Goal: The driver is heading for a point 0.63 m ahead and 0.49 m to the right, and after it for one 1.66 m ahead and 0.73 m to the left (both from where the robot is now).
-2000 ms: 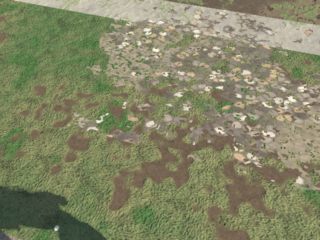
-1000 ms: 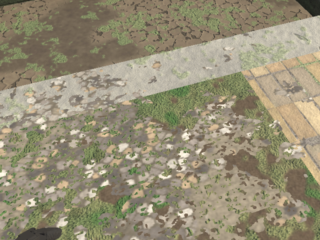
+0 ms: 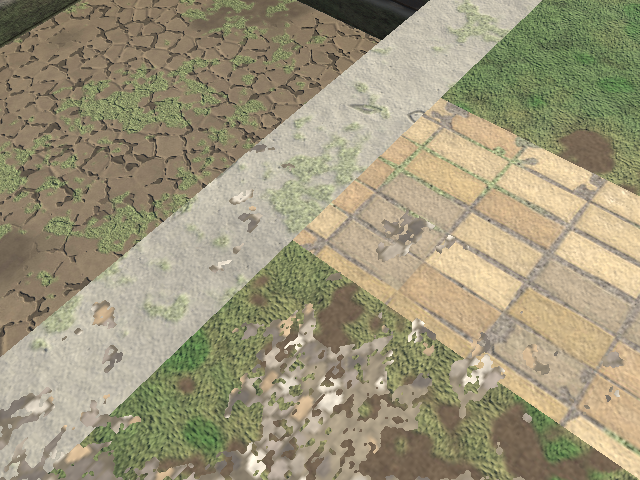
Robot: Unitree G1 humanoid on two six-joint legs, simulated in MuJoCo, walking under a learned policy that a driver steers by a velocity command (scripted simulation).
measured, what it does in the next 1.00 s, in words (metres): walks ahead: left foot, then right foot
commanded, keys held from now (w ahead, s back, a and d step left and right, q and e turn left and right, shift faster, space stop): w+e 0.20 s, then w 0.44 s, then no key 0.06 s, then q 0.30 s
